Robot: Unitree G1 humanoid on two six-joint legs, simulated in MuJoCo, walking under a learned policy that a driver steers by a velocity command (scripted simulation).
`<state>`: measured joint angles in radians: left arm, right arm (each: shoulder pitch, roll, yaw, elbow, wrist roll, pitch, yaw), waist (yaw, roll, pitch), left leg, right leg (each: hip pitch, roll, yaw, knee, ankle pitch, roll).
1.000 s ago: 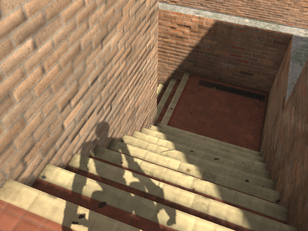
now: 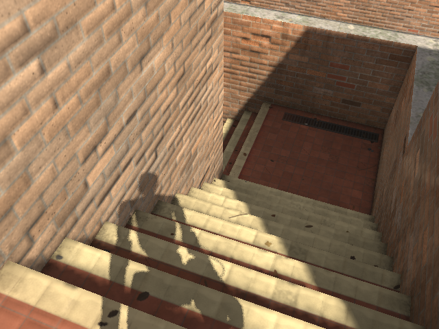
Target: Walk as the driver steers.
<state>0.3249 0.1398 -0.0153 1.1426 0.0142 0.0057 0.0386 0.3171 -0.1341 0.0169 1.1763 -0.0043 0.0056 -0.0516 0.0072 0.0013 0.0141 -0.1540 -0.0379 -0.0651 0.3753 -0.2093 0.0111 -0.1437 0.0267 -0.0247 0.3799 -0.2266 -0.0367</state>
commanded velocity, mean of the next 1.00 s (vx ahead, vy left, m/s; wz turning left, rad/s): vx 0.15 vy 0.00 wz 0.00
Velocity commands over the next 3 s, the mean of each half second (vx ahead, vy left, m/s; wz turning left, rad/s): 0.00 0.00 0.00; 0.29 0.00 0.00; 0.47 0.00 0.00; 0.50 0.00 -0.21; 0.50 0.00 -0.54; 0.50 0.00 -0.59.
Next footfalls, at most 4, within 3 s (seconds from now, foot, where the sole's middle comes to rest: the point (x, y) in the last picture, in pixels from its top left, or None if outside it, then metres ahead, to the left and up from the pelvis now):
0.82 left None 0.11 0.11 -0.78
1.22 right None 0.35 -0.01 -0.78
1.98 left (151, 304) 0.69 0.29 -0.99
2.50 right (240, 294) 0.83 -0.04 -1.19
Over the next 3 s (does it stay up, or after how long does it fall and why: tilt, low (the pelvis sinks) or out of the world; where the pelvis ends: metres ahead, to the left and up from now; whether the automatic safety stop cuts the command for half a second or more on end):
stays up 1.02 -0.02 -0.61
